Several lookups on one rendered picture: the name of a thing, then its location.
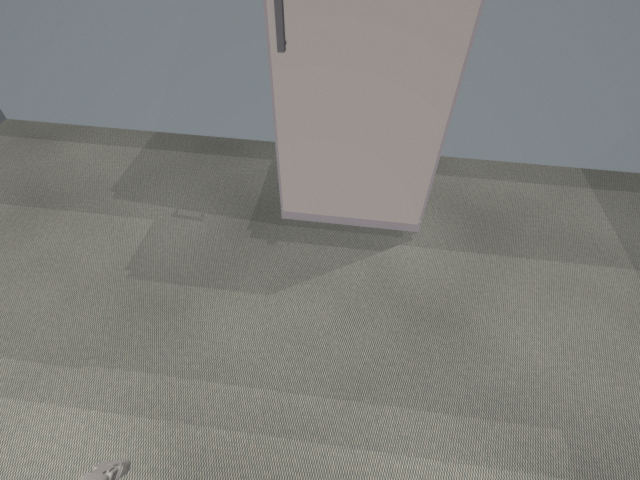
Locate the fridge door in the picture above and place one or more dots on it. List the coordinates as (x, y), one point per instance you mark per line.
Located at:
(362, 97)

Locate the robot left hand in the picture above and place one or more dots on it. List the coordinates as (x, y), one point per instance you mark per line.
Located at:
(106, 470)

